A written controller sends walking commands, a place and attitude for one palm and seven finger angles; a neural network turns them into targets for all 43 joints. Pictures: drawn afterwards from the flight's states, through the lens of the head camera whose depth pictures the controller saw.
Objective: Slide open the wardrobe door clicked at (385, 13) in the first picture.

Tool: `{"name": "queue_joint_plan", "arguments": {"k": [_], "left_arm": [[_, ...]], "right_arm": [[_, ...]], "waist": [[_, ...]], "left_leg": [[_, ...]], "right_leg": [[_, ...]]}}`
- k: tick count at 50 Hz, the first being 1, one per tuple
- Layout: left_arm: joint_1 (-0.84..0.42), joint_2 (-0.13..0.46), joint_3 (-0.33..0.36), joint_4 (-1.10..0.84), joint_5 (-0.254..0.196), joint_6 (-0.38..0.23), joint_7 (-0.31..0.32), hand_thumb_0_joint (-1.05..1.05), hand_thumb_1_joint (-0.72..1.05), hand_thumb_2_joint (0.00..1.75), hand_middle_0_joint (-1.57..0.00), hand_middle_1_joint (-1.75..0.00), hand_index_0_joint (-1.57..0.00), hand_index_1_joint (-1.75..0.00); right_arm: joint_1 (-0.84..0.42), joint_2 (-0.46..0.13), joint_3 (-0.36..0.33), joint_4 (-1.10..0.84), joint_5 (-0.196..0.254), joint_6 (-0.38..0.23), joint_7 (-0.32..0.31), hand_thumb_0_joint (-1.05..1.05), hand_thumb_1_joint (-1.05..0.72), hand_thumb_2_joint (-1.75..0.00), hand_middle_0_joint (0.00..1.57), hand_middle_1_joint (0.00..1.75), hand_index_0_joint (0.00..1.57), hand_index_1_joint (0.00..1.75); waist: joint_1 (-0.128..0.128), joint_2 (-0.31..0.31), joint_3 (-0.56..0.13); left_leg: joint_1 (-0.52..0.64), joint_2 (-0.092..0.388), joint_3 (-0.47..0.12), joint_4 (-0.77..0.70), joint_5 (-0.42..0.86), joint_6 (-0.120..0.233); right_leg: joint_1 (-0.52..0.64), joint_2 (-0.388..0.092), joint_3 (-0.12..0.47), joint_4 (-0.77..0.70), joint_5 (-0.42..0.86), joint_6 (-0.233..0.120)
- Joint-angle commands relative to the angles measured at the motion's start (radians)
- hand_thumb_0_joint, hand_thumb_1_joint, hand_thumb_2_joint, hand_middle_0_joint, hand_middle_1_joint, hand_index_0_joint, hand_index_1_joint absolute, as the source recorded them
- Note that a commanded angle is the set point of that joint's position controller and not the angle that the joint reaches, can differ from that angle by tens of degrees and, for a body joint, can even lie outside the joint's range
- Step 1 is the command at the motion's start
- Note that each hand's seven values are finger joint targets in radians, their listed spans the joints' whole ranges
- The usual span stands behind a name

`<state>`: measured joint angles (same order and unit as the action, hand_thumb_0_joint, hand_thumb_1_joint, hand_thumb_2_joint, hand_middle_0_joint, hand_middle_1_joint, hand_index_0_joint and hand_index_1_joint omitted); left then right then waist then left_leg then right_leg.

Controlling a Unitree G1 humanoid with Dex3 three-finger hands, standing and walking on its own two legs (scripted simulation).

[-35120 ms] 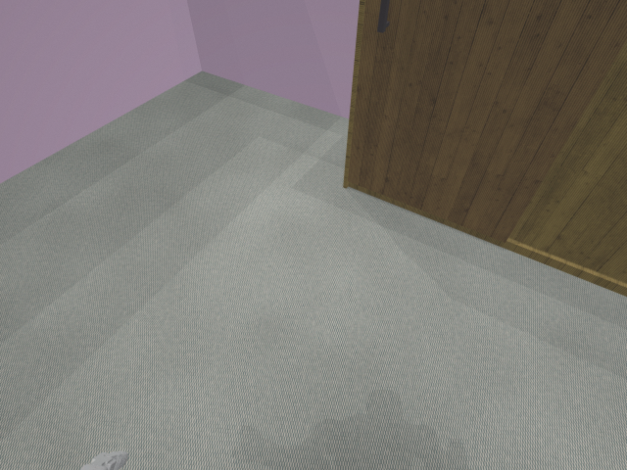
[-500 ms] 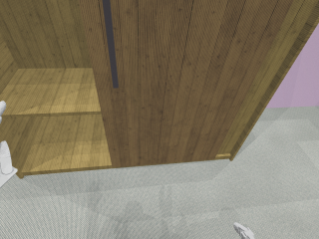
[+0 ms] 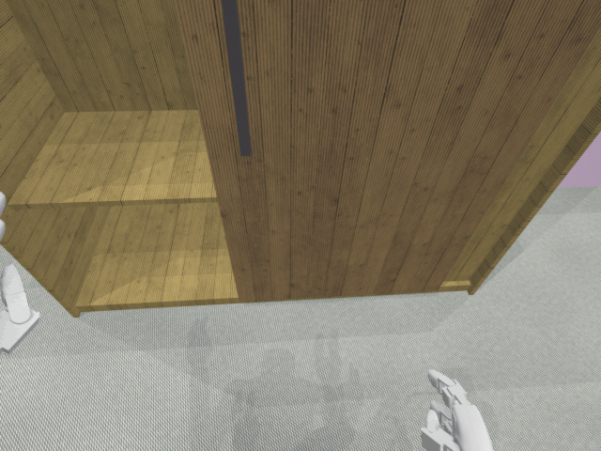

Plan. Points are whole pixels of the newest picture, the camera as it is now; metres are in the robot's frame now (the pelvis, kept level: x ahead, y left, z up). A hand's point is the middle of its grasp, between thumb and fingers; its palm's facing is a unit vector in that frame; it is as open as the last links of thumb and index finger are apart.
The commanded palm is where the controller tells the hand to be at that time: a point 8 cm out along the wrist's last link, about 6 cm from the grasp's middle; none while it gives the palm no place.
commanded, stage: let the arm hang, fingers relaxed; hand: left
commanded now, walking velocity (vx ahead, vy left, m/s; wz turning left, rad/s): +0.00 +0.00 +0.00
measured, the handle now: (238, 72) +0.67 +0.17 +0.16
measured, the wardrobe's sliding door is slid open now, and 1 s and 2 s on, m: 0.58 0.58 0.58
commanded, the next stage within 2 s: look to check the result in 1.12 s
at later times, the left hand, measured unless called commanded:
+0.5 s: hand out of the picture -0.05 +0.19 -0.18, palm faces +0.05 -0.98 -0.20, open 7.1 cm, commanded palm none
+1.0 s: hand out of the picture +0.02 +0.18 -0.17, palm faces +0.03 -0.98 -0.20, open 7.3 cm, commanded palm none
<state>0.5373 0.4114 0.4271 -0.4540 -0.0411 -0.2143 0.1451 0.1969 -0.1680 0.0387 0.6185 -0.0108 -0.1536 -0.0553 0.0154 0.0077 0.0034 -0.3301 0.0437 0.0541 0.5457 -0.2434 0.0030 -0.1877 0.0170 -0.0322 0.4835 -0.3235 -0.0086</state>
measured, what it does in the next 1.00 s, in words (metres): stands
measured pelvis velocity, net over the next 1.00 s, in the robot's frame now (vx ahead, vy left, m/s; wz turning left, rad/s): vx -0.01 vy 0.01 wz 0.03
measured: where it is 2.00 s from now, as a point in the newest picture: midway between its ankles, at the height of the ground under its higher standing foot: outside the picture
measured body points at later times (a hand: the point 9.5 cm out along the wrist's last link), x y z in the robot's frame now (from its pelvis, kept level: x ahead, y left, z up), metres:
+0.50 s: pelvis -0.02 +0.00 +0.00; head +0.02 +0.02 +0.45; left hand -0.06 +0.24 -0.16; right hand +0.01 -0.25 -0.14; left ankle +0.02 +0.11 -0.73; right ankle -0.05 -0.11 -0.73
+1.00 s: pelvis -0.01 +0.01 +0.01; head +0.01 +0.01 +0.46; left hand +0.02 +0.24 -0.15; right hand +0.02 -0.22 -0.15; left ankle +0.02 +0.11 -0.73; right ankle -0.05 -0.11 -0.73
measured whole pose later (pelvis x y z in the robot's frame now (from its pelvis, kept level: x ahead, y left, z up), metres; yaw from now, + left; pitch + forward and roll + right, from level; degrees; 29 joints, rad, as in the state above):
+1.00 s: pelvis -0.01 +0.01 +0.01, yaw +2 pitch +0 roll +0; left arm 0.21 0.17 0.00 1.12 0.02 0.00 0.03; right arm 0.21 -0.17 0.00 1.13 -0.02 0.01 -0.03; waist -0.01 0.00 0.03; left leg -0.25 0.00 0.04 0.42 -0.16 0.02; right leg -0.12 -0.02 -0.06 0.40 -0.28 0.00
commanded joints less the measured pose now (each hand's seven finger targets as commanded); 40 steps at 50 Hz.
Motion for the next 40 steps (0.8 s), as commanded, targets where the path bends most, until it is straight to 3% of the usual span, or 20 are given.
{"name": "queue_joint_plan", "arguments": {"k": [1,2,3,5,8,13,18,25,33,40], "left_arm": [[-0.109,0.017,-0.307,0.559,0.074,0.121,-0.118,0.00,0.90,0.90,-0.20,-0.30,-0.20,-0.30],[-0.125,0.011,-0.296,0.580,0.068,0.189,-0.137,0.00,0.90,0.90,-0.20,-0.30,-0.20,-0.30],[-0.152,-0.010,-0.314,0.622,0.066,0.202,-0.142,0.00,0.90,0.90,-0.20,-0.30,-0.20,-0.30],[-0.197,0.000,-0.327,0.738,0.068,0.204,-0.147,0.00,0.90,0.90,-0.20,-0.30,-0.20,-0.30],[-0.270,0.024,-0.344,0.941,0.069,0.203,-0.142,0.00,0.90,0.90,-0.20,-0.30,-0.20,-0.30],[-0.312,-0.022,-0.390,1.228,0.057,0.219,-0.131,0.00,0.90,0.90,-0.20,-0.30,-0.20,-0.30],[-0.275,-0.057,-0.391,1.403,0.053,0.213,-0.130,0.00,0.90,0.90,-0.20,-0.30,-0.20,-0.30],[-0.259,-0.075,-0.404,1.528,0.051,0.206,-0.128,0.00,0.90,0.90,-0.20,-0.30,-0.20,-0.30],[-0.238,-0.092,-0.409,1.576,0.051,0.207,-0.121,0.00,0.90,0.90,-0.20,-0.30,-0.20,-0.30],[-0.241,-0.108,-0.408,1.575,0.053,0.209,-0.117,0.00,0.90,0.90,-0.20,-0.30,-0.20,-0.30]], "right_arm": [[-0.119,-0.334,-0.121,0.072,0.020,-0.052,0.063,0.00,-0.90,-0.90,0.20,0.30,0.20,0.30],[-0.054,-0.303,-0.132,0.066,0.021,0.015,0.061,0.00,-0.90,-0.90,0.20,0.30,0.20,0.30],[-0.057,-0.288,-0.119,0.068,0.014,0.043,0.056,0.00,-0.90,-0.90,0.20,0.30,0.20,0.30],[-0.072,-0.280,-0.094,0.062,-0.001,0.080,0.053,0.00,-0.90,-0.90,0.20,0.30,0.20,0.30],[-0.082,-0.269,-0.086,0.112,-0.012,0.109,0.052,0.00,-0.90,-0.90,0.20,0.30,0.20,0.30],[-0.078,-0.201,-0.059,0.224,-0.022,0.152,0.045,0.00,-0.90,-0.90,0.20,0.30,0.20,0.30],[-0.036,-0.170,-0.059,0.324,-0.018,0.158,0.031,0.00,-0.90,-0.90,0.20,0.30,0.20,0.30],[0.033,-0.168,-0.067,0.417,-0.007,0.160,0.022,0.00,-0.90,-0.90,0.20,0.30,0.20,0.30],[0.058,-0.146,-0.068,0.466,-0.008,0.160,0.022,0.00,-0.90,-0.90,0.20,0.30,0.20,0.30],[0.055,-0.118,-0.063,0.484,-0.010,0.157,0.025,0.00,-0.90,-0.90,0.20,0.30,0.20,0.30]], "waist": [[-0.055,0.004,-0.124],[-0.046,0.007,-0.158],[-0.031,-0.014,-0.152],[-0.013,-0.101,-0.113],[-0.017,-0.165,-0.116],[-0.025,0.056,-0.062],[-0.023,0.164,-0.044],[-0.030,0.018,-0.001],[-0.026,-0.032,0.047],[-0.021,-0.019,0.063]], "left_leg": [[0.077,0.074,-0.090,0.096,0.549,0.021],[0.107,0.085,-0.081,0.062,0.494,0.021],[0.055,0.104,-0.120,0.042,0.399,0.047],[-0.008,0.111,-0.174,0.002,0.348,0.075],[0.008,0.063,-0.153,0.011,0.349,0.053],[0.055,0.041,-0.138,-0.085,0.187,0.031],[0.079,0.044,-0.139,-0.126,0.091,0.030],[0.125,0.060,-0.138,-0.149,0.095,0.032],[0.120,0.058,-0.132,-0.185,0.069,0.035],[0.113,0.057,-0.132,-0.207,0.082,0.035]], "right_leg": [[-0.051,-0.177,0.024,0.113,0.665,-0.021],[-0.068,-0.156,0.048,0.105,0.508,-0.025],[-0.084,-0.135,0.028,0.115,0.338,-0.019],[-0.063,-0.109,0.022,0.100,0.209,-0.018],[-0.024,-0.148,0.056,0.053,0.294,-0.039],[-0.025,-0.139,0.079,-0.045,0.147,-0.034],[0.001,-0.133,0.081,-0.129,0.082,-0.044],[-0.019,-0.130,0.061,-0.182,0.066,-0.041],[-0.036,-0.124,0.053,-0.182,0.034,-0.034],[-0.031,-0.122,0.050,-0.172,0.048,-0.025]]}}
